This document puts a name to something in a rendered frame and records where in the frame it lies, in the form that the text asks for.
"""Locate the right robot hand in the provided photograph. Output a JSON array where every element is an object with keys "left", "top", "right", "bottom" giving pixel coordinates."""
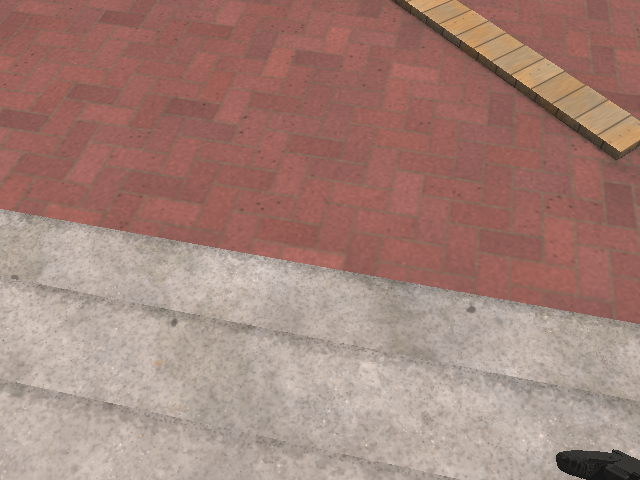
[{"left": 556, "top": 449, "right": 640, "bottom": 480}]

